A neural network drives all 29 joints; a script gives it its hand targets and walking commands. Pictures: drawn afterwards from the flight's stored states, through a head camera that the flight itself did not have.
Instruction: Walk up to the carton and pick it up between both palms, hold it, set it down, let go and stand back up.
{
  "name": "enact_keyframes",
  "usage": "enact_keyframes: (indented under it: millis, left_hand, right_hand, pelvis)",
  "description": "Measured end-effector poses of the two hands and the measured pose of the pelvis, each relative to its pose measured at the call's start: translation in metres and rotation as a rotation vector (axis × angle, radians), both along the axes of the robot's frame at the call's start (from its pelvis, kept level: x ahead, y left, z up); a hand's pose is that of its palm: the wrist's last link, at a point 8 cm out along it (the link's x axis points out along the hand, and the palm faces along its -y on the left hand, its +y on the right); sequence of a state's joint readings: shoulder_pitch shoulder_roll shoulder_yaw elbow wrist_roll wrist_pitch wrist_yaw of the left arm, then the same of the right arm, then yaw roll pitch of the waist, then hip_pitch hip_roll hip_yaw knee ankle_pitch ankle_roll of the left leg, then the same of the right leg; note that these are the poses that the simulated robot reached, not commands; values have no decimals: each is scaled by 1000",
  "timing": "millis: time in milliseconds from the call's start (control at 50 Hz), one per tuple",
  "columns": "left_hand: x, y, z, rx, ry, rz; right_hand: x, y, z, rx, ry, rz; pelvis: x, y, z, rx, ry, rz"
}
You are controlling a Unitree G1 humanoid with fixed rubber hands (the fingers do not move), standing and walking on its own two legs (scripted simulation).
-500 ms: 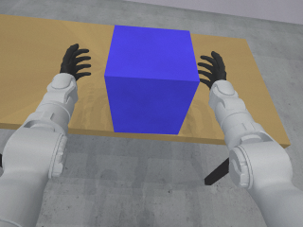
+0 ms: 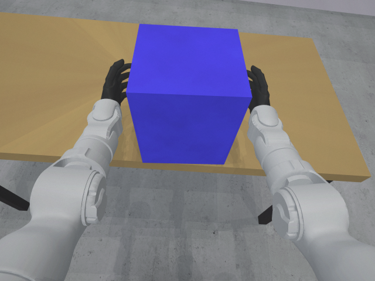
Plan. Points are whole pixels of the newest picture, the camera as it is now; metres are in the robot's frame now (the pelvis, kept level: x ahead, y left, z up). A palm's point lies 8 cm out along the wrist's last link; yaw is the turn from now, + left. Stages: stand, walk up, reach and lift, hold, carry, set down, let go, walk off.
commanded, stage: reach and lift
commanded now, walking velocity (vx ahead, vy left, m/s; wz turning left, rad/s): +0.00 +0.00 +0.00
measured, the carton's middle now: (186, 101) +0.50 +0.02 +0.06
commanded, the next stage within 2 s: none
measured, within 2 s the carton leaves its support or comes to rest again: leaves its support in 1.92 s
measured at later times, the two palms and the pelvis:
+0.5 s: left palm (111, 103) +0.45 +0.18 +0.10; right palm (254, 114) +0.44 -0.12 +0.10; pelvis +0.02 +0.02 +0.02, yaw -1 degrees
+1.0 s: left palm (109, 106) +0.44 +0.18 +0.09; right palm (253, 117) +0.43 -0.12 +0.10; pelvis +0.02 +0.01 +0.02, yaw -1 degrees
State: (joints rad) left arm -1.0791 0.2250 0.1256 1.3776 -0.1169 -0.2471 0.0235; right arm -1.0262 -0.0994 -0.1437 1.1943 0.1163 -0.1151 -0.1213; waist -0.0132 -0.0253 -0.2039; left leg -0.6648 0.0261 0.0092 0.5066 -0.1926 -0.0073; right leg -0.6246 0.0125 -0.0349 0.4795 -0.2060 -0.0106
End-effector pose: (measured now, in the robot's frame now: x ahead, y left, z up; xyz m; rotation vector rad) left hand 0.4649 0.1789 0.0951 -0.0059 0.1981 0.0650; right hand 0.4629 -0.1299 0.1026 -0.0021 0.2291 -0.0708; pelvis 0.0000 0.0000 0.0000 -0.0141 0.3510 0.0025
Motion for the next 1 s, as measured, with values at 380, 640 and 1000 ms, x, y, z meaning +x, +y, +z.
enact_keyframes:
  millis: [380, 640, 1000]
  left_hand:
    - [-10, 0, -1, 12, 15, 52]
    - [-16, 2, -1, -19, 37, 58]
    - [-24, 3, -1, -16, 37, 69]
  right_hand:
    - [-22, 9, -6, -25, -71, -78]
    - [-25, 12, -4, -61, -65, -63]
    - [-32, 13, -5, -53, -62, -71]
  pelvis:
    - [20, 16, 15, -6, -180, -23]
    - [22, 10, 16, 4, -236, -21]
    - [21, 6, 17, 5, -245, -11]
